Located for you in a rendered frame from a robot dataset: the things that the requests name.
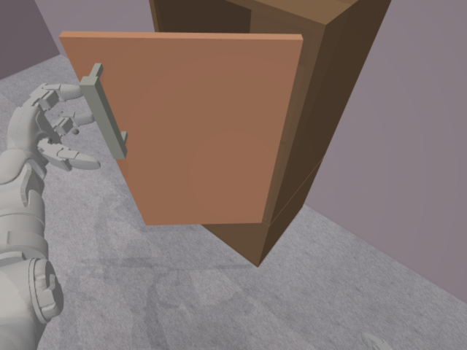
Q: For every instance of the left robot upper arm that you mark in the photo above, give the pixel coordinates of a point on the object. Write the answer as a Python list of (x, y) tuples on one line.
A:
[(30, 296)]

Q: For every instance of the left robot forearm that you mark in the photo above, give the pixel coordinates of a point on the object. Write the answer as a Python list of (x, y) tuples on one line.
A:
[(22, 209)]

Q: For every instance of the robot left hand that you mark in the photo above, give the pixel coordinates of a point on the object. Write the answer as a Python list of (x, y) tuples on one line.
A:
[(28, 128)]

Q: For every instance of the robot right hand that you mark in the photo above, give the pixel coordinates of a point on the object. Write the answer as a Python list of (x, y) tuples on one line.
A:
[(373, 343)]

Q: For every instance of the cupboard door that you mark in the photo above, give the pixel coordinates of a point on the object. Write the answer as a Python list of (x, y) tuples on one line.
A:
[(204, 113)]

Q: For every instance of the handle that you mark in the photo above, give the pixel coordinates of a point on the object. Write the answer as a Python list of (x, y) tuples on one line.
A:
[(97, 101)]

